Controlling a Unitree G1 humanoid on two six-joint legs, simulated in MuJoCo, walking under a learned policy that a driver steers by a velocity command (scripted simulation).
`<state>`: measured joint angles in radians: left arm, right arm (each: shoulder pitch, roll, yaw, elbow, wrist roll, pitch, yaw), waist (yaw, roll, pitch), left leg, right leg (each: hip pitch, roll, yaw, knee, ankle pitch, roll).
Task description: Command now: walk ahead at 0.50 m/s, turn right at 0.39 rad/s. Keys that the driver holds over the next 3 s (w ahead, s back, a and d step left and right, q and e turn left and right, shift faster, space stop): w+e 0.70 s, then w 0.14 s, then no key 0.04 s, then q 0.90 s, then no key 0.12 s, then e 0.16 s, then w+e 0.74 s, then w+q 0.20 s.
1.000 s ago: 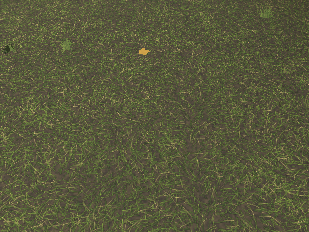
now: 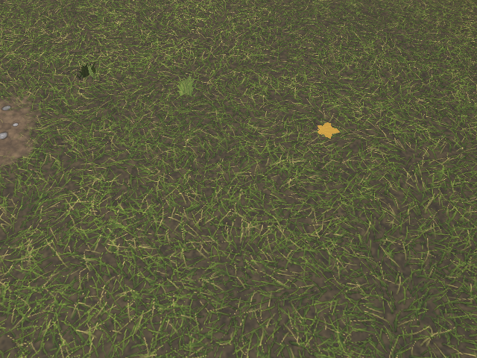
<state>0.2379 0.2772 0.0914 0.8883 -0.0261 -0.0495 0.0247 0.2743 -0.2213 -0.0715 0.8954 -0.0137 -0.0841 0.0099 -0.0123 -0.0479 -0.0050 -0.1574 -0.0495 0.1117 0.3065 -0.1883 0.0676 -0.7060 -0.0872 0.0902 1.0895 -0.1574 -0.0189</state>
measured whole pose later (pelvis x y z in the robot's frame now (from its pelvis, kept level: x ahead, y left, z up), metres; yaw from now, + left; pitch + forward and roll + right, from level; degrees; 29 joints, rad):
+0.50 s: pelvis +0.27 -0.08 +0.00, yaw -17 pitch +2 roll +0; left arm 0.27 0.24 0.08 0.79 -0.02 -0.05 -0.01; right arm 0.10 -0.27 -0.07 0.83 0.00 -0.12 -0.01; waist 0.03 0.00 0.04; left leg -0.58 0.09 -0.07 1.04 -0.31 -0.02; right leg -0.25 0.12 0.06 0.36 -0.15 -0.11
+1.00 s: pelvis +0.54 -0.10 +0.00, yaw -28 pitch +2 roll +0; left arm 0.17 0.28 0.07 0.71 0.01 -0.06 0.02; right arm 0.28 -0.24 -0.05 0.89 0.00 -0.09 0.02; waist -0.05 -0.04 0.04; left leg -0.22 -0.05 -0.02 0.35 -0.15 0.05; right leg -0.57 -0.04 0.06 0.92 -0.31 0.02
